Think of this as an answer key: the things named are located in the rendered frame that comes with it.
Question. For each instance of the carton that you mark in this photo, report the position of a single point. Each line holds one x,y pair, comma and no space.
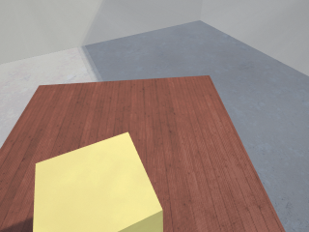
102,187

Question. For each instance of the table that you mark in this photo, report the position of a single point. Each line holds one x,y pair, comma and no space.
199,169

